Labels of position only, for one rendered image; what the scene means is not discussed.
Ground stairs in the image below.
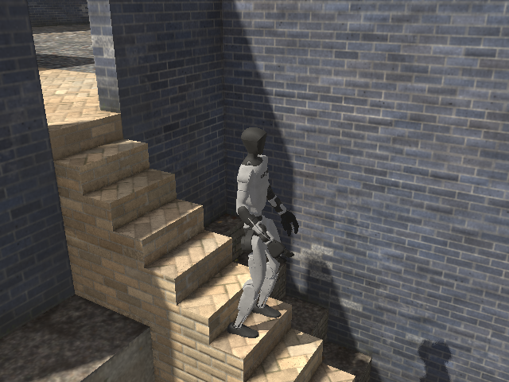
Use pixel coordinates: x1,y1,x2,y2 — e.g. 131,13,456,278
49,114,356,382

